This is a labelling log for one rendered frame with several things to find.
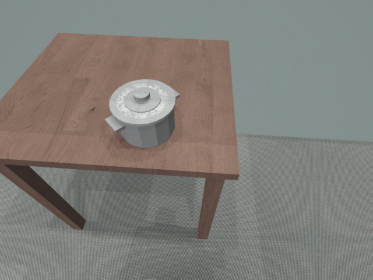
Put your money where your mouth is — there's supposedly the pot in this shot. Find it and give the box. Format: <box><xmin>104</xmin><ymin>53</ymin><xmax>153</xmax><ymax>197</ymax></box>
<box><xmin>105</xmin><ymin>86</ymin><xmax>180</xmax><ymax>148</ymax></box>

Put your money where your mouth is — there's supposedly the table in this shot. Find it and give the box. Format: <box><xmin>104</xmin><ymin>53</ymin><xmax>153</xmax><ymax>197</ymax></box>
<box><xmin>0</xmin><ymin>33</ymin><xmax>240</xmax><ymax>239</ymax></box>

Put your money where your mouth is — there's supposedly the knob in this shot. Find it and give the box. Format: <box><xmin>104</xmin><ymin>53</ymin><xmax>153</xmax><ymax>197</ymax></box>
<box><xmin>133</xmin><ymin>87</ymin><xmax>150</xmax><ymax>102</ymax></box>

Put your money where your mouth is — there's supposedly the lid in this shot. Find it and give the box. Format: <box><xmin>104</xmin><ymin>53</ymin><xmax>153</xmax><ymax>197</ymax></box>
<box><xmin>109</xmin><ymin>79</ymin><xmax>176</xmax><ymax>127</ymax></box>

